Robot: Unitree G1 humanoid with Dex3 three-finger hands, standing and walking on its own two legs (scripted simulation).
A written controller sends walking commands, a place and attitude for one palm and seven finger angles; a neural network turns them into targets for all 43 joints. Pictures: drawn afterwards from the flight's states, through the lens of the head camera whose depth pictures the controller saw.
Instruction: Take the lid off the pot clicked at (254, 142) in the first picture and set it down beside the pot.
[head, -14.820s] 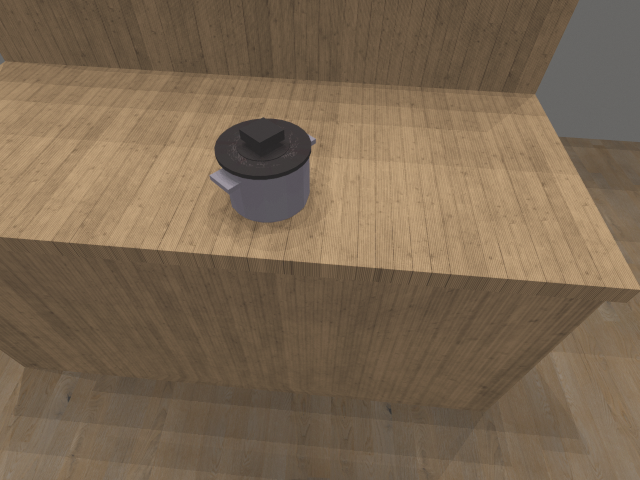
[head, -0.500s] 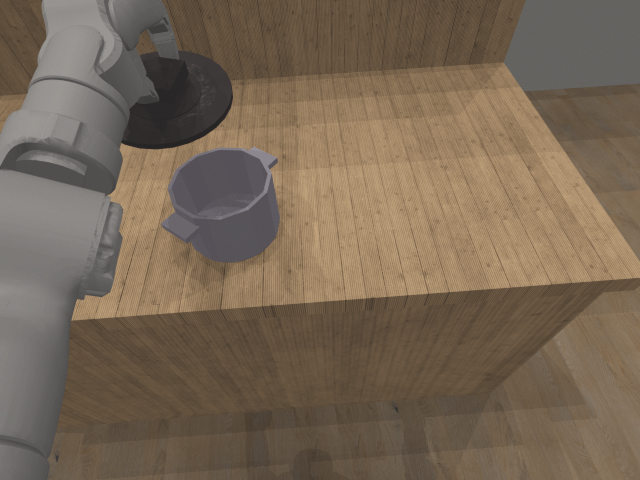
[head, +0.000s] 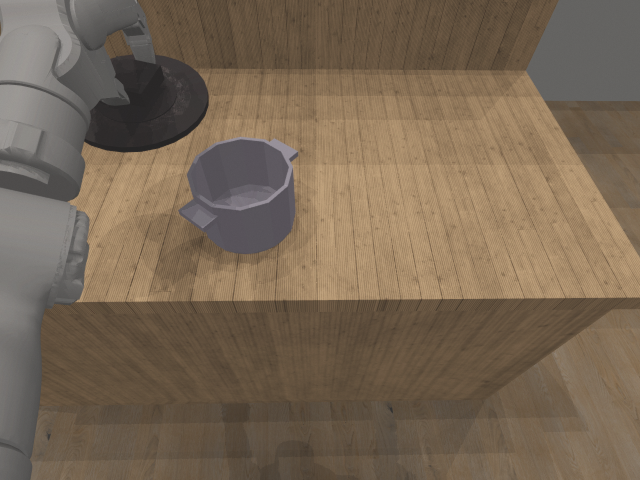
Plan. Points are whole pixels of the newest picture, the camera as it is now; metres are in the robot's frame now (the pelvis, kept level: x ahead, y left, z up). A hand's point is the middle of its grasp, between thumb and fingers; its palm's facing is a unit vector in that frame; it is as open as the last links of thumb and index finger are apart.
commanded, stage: move the lid sideways beside the pot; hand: left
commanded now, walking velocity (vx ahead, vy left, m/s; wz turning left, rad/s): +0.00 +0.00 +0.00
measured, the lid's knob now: (131, 81) +0.53 +0.19 +0.21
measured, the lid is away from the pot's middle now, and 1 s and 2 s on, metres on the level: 0.11 0.22 0.23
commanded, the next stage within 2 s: lower the lid onto the table in 1.30 s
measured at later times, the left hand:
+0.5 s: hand (51, 75) +0.50 +0.25 +0.24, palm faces -0.30 -0.07 -0.95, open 8.8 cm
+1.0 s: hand out of the picture +0.49 +0.30 +0.24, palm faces -0.31 -0.09 -0.95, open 8.8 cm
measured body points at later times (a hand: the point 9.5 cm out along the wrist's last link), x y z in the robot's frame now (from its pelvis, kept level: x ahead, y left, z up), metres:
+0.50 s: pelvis +0.00 +0.01 +0.00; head +0.06 +0.01 +0.45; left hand +0.51 +0.25 +0.29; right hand +0.02 -0.27 -0.12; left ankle -0.02 +0.08 -0.74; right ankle -0.02 -0.14 -0.74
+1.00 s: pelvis +0.00 +0.01 +0.00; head +0.07 +0.01 +0.45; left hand +0.50 +0.30 +0.30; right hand +0.02 -0.27 -0.13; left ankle -0.02 +0.08 -0.74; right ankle -0.02 -0.14 -0.74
